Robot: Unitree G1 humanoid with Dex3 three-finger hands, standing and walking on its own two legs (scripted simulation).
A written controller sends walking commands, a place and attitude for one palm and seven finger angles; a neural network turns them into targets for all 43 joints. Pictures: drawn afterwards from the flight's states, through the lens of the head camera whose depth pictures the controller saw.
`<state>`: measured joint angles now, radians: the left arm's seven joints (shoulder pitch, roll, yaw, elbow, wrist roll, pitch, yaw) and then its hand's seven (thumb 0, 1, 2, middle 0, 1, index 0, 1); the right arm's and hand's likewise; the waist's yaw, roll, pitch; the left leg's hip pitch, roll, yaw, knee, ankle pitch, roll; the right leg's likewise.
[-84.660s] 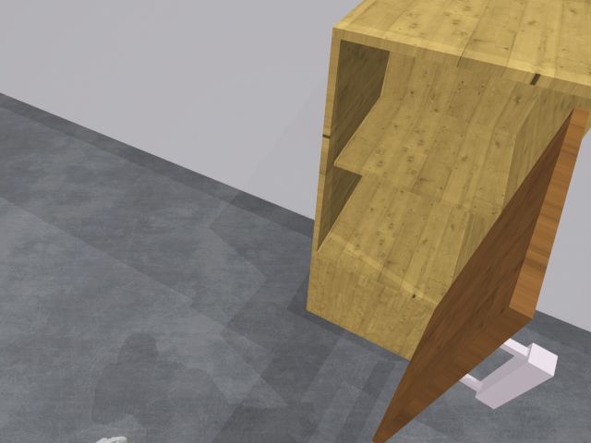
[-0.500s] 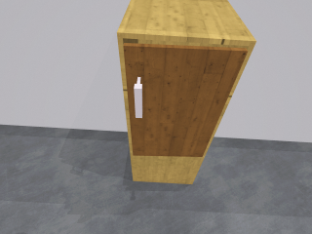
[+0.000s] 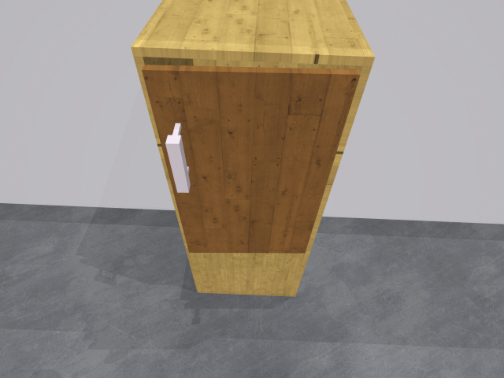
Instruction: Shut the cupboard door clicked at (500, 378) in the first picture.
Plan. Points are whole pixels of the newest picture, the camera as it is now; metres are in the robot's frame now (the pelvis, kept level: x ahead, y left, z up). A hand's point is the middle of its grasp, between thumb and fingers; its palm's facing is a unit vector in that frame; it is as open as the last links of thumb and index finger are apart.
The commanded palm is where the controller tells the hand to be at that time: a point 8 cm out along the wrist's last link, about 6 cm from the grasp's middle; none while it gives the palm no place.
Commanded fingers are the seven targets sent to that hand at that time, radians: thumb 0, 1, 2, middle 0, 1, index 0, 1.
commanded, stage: shuffle to correct the standing spot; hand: left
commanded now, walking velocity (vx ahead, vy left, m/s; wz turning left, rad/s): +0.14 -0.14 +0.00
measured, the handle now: (180, 158) +0.50 +0.17 +0.06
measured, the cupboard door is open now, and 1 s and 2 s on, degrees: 2 2 2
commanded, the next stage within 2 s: come to a stop and stand still in 0.16 s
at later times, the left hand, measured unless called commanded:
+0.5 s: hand out of the picture +0.09 +0.11 -0.17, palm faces +0.07 -0.98 -0.21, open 7.3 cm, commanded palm none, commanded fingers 0.00 0.90 0.90 -0.20 -0.30 -0.20 -0.30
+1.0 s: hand out of the picture +0.08 +0.12 -0.17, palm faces +0.13 -0.97 -0.21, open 7.4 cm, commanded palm none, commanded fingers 0.00 0.90 0.90 -0.20 -0.30 -0.20 -0.30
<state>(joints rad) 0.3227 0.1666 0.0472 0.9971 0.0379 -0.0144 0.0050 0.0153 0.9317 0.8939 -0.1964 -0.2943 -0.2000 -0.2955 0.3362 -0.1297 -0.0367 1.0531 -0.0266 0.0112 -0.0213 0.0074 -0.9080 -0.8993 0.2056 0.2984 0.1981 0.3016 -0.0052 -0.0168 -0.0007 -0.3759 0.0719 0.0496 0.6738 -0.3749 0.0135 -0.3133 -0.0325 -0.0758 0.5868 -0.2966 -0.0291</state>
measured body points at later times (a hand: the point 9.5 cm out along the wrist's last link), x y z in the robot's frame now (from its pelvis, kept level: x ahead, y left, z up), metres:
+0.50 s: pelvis +0.09 -0.07 +0.00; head +0.13 -0.07 +0.45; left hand +0.09 +0.16 -0.15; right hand +0.10 -0.29 -0.16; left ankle +0.07 +0.07 -0.73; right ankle +0.11 -0.20 -0.73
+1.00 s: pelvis +0.05 -0.07 +0.01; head +0.07 -0.06 +0.46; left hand +0.07 +0.17 -0.15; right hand +0.15 -0.28 -0.14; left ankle +0.07 +0.03 -0.73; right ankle +0.04 -0.18 -0.71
